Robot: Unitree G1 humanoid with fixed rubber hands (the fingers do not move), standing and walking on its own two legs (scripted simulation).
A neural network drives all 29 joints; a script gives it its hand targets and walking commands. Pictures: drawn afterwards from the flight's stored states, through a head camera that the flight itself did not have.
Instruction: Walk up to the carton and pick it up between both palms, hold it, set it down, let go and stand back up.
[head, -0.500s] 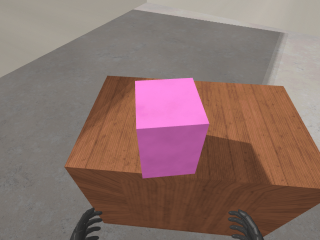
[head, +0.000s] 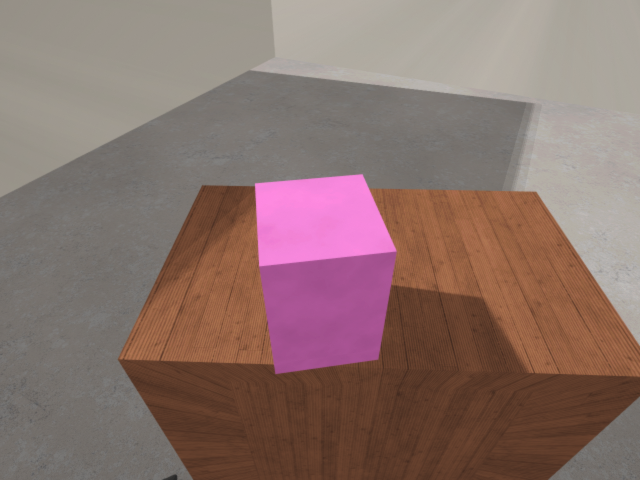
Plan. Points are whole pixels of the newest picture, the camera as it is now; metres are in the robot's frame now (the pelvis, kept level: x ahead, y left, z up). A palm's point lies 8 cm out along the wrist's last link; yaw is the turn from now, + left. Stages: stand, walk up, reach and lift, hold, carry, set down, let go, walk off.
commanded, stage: stand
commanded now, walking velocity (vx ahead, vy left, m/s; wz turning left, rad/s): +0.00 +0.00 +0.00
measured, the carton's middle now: (318, 274) +0.46 +0.03 +0.02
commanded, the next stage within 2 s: none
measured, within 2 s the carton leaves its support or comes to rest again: neither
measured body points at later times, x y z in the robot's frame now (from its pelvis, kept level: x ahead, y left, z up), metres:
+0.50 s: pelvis -0.02 +0.02 +0.01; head -0.06 +0.02 +0.46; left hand -0.01 +0.24 -0.15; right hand -0.09 -0.19 -0.15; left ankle +0.00 +0.13 -0.73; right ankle -0.03 -0.10 -0.73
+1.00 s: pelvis -0.04 +0.04 +0.01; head -0.08 +0.04 +0.45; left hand -0.07 +0.23 -0.16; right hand -0.11 -0.16 -0.16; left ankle +0.00 +0.13 -0.73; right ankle -0.03 -0.10 -0.73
